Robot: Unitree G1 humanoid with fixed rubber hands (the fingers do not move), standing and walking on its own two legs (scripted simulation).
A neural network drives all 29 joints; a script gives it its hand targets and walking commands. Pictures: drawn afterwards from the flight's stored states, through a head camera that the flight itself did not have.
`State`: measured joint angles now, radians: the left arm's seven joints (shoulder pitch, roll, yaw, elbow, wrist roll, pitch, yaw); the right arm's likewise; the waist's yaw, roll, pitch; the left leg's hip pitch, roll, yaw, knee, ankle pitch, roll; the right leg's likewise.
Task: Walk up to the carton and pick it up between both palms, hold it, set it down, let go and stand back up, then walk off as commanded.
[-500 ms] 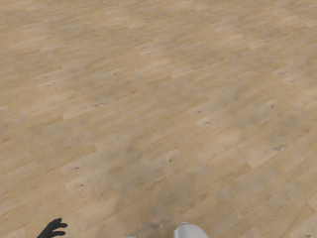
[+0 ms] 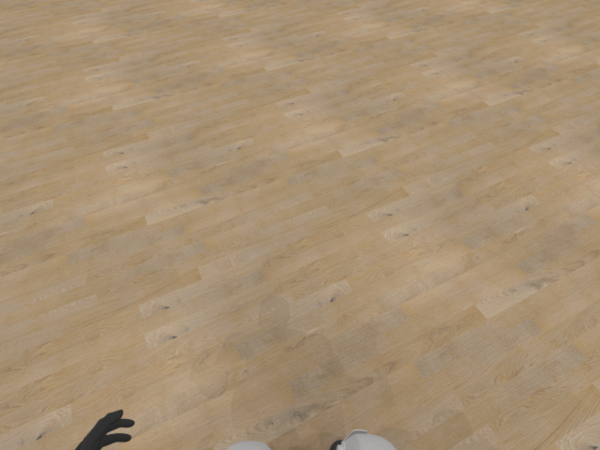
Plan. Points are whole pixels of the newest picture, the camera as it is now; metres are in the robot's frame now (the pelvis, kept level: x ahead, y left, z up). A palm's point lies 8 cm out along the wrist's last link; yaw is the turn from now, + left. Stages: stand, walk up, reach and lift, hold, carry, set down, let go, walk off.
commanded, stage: walk up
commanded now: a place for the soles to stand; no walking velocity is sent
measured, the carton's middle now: out of the picture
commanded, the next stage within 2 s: none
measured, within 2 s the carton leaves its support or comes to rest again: neither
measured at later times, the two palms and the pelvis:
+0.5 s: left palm out of the picture +0.03 +0.28 -0.10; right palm out of the picture +0.01 -0.29 -0.12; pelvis -0.08 -0.01 -0.02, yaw +1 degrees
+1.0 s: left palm out of the picture -0.08 +0.29 -0.08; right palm out of the picture -0.05 -0.30 -0.10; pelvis -0.17 -0.01 +0.00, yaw +7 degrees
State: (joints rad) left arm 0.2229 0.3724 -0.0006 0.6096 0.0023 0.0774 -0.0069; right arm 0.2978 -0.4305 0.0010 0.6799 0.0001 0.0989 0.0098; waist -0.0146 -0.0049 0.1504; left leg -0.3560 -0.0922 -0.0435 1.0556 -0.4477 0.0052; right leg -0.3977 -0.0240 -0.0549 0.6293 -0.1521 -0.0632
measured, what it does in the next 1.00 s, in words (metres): walks backwards: left foot, then right foot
